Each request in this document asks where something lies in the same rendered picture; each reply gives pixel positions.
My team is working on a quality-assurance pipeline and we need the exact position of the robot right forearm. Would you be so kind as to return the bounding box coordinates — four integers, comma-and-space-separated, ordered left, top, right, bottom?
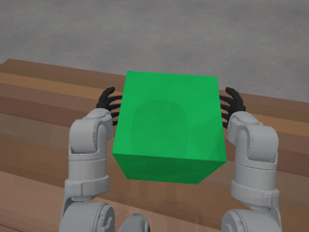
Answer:
227, 111, 283, 232

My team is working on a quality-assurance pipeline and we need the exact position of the robot right upper arm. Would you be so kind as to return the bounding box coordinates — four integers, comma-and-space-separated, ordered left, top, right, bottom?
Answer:
221, 209, 281, 232

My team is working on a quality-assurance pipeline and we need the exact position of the robot left hand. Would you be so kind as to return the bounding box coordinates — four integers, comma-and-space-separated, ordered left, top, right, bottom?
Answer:
96, 87, 123, 126

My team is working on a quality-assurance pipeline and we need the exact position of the robot right hand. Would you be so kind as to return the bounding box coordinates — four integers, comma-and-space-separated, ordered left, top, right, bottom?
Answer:
219, 87, 246, 129

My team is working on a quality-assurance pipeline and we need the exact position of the robot left forearm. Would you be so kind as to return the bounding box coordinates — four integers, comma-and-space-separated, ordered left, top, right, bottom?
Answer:
58, 108, 114, 232

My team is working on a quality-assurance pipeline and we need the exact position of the robot left shin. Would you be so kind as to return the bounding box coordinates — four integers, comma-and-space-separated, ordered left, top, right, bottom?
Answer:
132, 212, 144, 218

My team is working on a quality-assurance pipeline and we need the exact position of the robot left upper arm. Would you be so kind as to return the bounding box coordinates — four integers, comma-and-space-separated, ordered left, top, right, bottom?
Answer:
59, 202, 116, 232

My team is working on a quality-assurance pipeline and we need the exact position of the left robot thigh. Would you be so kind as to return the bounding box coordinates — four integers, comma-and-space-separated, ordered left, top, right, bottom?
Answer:
118, 216, 149, 232

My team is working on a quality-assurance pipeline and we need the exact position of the carton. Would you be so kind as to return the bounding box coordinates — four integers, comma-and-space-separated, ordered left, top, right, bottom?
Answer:
112, 71, 227, 185

